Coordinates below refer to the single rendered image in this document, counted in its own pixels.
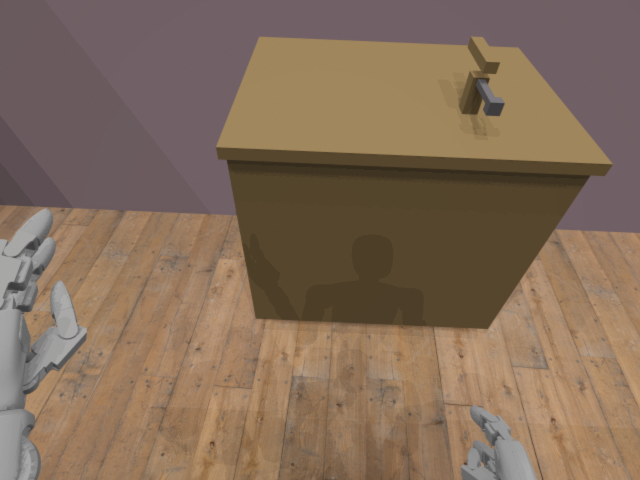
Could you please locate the tap lever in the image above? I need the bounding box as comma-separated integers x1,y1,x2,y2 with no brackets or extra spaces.
476,79,505,116

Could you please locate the robot left hand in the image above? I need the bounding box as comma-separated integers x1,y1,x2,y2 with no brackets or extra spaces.
0,208,87,411

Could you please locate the robot right hand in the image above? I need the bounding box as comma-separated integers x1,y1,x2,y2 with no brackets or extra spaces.
461,405,537,480

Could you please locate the counter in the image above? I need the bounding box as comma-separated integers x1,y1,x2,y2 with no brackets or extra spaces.
216,37,613,329

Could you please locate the left robot forearm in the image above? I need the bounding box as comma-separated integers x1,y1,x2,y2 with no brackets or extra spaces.
0,409,41,480

